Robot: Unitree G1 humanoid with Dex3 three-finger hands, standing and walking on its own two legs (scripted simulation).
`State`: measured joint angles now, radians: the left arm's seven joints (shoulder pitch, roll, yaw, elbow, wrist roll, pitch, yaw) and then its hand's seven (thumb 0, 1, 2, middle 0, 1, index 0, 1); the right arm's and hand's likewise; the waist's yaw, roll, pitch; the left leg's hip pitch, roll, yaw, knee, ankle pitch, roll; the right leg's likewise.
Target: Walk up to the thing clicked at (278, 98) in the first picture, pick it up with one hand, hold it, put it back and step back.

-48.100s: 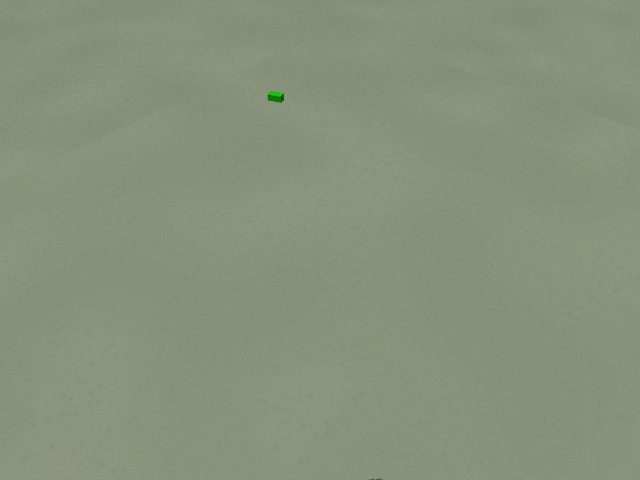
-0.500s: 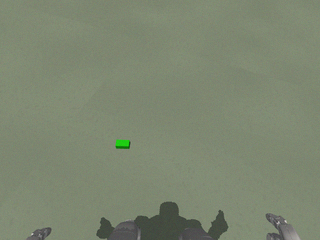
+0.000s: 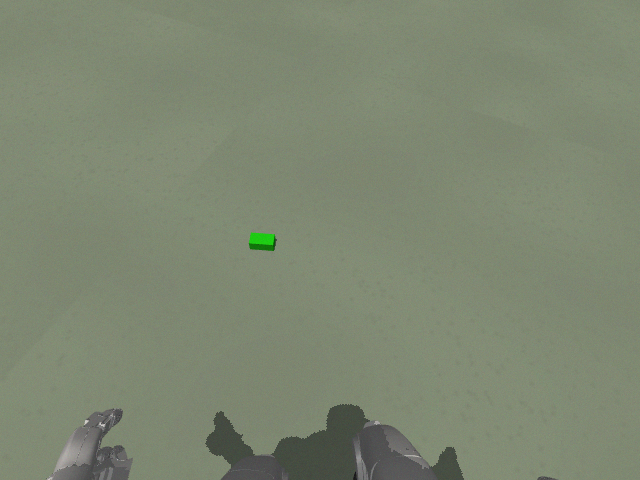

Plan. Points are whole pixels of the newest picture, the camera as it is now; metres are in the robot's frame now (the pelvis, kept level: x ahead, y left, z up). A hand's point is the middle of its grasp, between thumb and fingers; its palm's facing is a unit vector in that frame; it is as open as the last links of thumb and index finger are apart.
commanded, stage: step back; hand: left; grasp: from above
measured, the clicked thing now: (262, 241) +0.90 +0.21 -0.74
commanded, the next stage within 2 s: stand in 1.42 s
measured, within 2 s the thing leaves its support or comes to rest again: neither
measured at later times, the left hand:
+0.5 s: hand out of the picture -0.09 +0.25 -0.13, palm faces +0.00 -0.90 -0.43, open 7.4 cm
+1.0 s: hand out of the picture -0.10 +0.23 -0.13, palm faces +0.04 -0.93 -0.37, open 7.4 cm
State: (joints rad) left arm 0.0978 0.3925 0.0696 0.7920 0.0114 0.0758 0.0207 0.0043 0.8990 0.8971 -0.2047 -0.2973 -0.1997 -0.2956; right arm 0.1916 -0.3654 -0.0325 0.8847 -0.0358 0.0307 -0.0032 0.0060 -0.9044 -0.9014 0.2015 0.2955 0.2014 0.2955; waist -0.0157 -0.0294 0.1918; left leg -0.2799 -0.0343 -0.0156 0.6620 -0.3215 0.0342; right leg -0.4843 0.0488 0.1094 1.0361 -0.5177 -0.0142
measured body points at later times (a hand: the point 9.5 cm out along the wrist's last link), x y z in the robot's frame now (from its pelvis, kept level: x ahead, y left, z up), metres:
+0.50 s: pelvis -0.16 -0.03 +0.00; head -0.14 -0.04 +0.45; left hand -0.09 +0.30 -0.10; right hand -0.10 -0.35 -0.13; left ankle -0.16 +0.11 -0.69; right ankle -0.14 -0.15 -0.72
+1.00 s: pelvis -0.15 -0.04 +0.01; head -0.14 -0.05 +0.46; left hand -0.10 +0.28 -0.10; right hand -0.08 -0.35 -0.12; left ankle -0.14 +0.10 -0.68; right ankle -0.14 -0.14 -0.72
